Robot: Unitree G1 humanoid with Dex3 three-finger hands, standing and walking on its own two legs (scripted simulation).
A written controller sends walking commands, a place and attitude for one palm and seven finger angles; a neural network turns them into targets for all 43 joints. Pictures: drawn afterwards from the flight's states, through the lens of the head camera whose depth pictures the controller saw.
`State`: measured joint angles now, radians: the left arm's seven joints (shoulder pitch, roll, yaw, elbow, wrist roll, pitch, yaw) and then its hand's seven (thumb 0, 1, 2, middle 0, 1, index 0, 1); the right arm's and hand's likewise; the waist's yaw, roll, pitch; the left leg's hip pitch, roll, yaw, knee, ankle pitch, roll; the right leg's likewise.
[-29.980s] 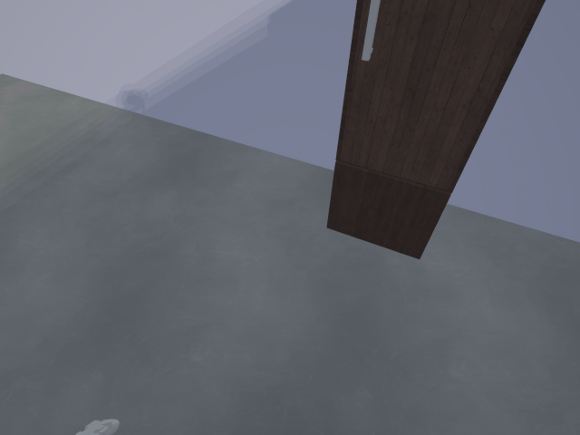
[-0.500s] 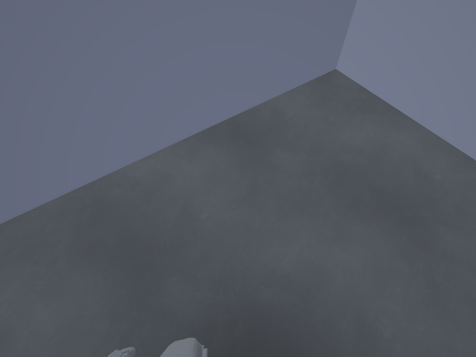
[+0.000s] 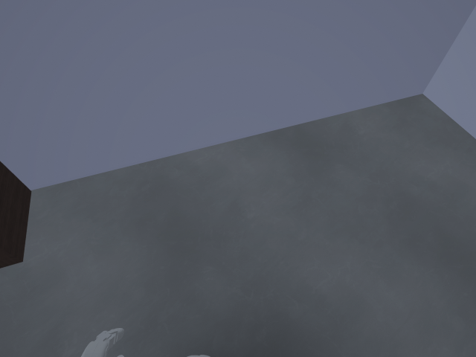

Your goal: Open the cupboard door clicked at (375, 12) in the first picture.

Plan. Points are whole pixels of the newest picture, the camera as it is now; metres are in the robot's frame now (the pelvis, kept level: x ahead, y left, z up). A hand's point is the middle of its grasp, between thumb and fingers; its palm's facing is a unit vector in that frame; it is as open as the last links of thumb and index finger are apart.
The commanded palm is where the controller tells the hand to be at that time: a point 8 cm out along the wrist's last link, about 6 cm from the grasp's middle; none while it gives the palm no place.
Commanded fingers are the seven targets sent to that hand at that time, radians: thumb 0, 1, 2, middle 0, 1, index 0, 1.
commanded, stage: turn to face it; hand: left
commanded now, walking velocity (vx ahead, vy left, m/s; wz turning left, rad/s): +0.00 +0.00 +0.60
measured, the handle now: out of the picture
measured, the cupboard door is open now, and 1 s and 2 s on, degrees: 42 42 42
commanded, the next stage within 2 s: take the last steps up to it in 1.74 s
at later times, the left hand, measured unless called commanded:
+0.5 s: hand out of the picture -0.03 +0.24 -0.18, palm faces +0.36 -0.90 -0.24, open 7.4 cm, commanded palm none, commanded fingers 0.00 0.90 0.90 -0.20 -0.30 -0.20 -0.30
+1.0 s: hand out of the picture +0.00 +0.20 -0.14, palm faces +0.57 -0.77 -0.27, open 7.4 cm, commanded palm none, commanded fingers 0.00 0.90 0.90 -0.20 -0.30 -0.20 -0.30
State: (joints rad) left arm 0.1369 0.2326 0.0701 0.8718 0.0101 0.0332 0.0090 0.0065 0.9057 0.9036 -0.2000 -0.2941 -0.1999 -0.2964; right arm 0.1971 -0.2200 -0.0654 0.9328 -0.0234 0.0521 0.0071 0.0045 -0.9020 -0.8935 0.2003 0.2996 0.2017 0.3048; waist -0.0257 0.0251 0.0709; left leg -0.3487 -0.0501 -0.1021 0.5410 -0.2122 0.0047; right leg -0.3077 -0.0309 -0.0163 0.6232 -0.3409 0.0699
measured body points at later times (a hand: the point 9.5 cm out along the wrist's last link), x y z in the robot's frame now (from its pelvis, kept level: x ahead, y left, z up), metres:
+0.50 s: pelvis -0.01 +0.02 -0.01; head +0.04 +0.07 +0.44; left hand -0.05 +0.29 -0.17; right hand +0.19 -0.19 -0.13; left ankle -0.02 +0.12 -0.73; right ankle +0.00 -0.14 -0.67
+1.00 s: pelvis +0.02 -0.02 +0.01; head +0.08 -0.02 +0.45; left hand -0.03 +0.24 -0.12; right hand +0.22 -0.21 -0.16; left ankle -0.07 +0.08 -0.65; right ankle +0.07 -0.12 -0.73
